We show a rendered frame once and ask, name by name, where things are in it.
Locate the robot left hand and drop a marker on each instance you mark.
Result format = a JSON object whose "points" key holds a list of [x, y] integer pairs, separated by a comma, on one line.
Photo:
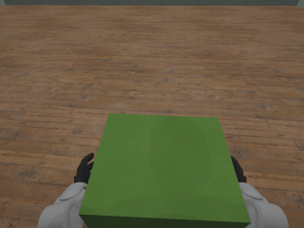
{"points": [[83, 170]]}

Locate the robot left forearm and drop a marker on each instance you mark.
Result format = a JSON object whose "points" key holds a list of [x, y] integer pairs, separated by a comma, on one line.
{"points": [[64, 213]]}

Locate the robot right hand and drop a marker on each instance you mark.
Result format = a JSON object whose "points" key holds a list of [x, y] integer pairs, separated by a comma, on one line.
{"points": [[238, 170]]}

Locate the robot right forearm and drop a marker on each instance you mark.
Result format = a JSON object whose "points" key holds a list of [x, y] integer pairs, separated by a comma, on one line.
{"points": [[262, 214]]}

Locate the carton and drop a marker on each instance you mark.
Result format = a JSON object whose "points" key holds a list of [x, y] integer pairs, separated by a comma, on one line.
{"points": [[160, 171]]}

